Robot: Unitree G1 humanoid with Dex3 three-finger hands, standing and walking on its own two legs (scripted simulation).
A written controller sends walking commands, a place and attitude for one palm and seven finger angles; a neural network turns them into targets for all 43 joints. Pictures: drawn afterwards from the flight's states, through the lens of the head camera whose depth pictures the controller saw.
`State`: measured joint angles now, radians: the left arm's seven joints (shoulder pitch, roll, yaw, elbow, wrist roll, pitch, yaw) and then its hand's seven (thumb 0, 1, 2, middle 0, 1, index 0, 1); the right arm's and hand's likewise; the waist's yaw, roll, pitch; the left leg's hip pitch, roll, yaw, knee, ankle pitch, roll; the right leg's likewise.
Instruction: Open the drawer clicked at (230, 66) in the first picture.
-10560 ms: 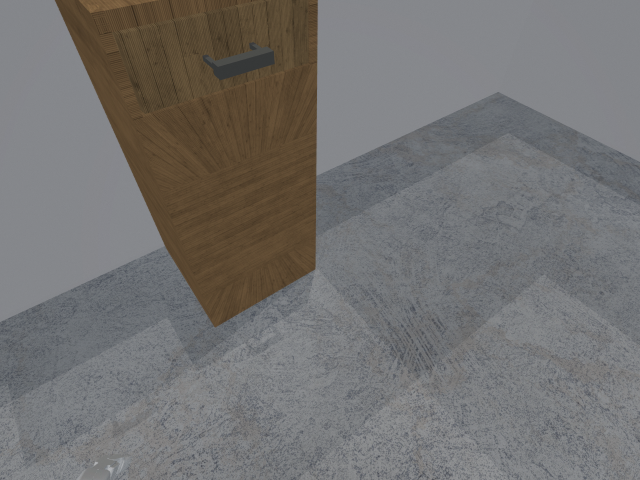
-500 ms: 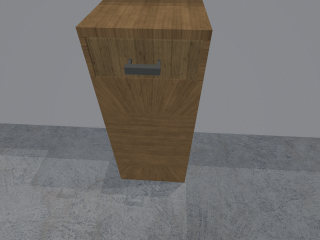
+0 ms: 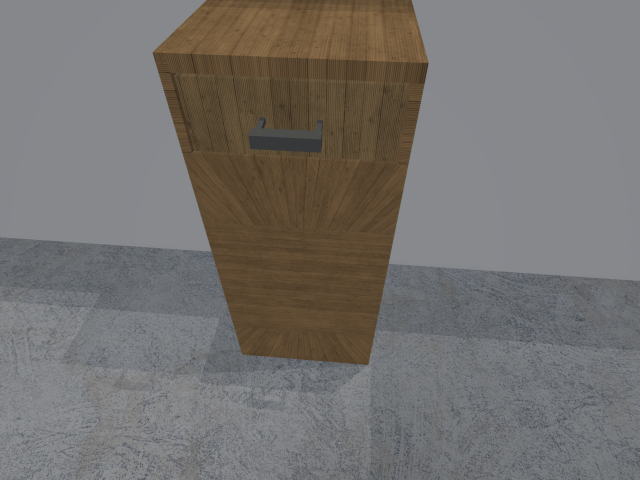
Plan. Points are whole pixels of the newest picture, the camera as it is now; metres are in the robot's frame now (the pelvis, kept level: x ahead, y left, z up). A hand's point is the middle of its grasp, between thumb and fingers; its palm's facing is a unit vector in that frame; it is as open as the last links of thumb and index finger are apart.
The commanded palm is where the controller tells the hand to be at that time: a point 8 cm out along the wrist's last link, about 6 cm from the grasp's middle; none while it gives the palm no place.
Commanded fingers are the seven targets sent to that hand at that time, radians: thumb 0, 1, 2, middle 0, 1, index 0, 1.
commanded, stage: look again from close up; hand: left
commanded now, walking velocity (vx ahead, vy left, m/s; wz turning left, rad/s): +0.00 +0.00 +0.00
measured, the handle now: (288, 132) +0.62 +0.09 +0.13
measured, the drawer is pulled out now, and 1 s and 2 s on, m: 0.00 0.00 0.00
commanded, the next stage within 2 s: shuffle to correct the standing spot in 0.38 s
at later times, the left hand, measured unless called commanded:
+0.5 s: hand out of the picture +0.02 +0.12 -0.17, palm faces +0.03 -0.98 -0.17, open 7.3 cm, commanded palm none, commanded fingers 0.00 0.90 0.90 -0.20 -0.30 -0.20 -0.30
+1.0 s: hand out of the picture +0.06 +0.09 -0.18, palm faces +0.07 -0.99 -0.14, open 7.3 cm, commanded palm none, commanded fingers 0.00 0.90 0.90 -0.20 -0.30 -0.20 -0.30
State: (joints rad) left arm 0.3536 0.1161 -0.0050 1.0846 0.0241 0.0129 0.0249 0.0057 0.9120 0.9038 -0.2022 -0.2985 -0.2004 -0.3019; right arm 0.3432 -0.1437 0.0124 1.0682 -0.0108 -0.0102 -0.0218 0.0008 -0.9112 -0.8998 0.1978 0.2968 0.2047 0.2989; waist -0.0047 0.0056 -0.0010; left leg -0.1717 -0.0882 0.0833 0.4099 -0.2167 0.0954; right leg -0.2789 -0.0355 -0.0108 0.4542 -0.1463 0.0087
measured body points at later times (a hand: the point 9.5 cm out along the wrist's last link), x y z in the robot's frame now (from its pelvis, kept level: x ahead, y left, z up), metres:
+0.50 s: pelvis +0.02 -0.05 +0.00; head +0.02 -0.05 +0.45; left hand +0.02 +0.17 -0.16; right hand +0.02 -0.26 -0.16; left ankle +0.01 +0.06 -0.74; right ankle +0.06 -0.13 -0.74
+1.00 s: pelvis +0.09 -0.06 -0.01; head +0.11 -0.05 +0.44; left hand +0.06 +0.14 -0.17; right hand +0.04 -0.27 -0.16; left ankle +0.01 +0.05 -0.73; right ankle +0.06 -0.13 -0.74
